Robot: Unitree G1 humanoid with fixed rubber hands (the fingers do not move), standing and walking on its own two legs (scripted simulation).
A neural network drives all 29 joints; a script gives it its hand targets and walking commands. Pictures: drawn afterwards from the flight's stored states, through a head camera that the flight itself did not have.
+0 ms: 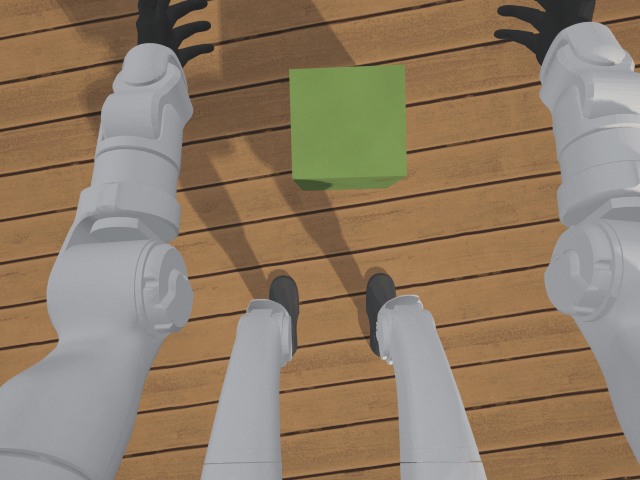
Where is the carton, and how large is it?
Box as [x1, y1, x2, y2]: [289, 65, 406, 190]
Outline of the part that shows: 404,65 289,69 292,178 303,190 388,187 406,175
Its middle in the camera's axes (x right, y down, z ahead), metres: +0.06 -0.21 +0.82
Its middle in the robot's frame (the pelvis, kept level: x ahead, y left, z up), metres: +0.55 -0.03 -0.53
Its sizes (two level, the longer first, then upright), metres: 0.210 0.200 0.250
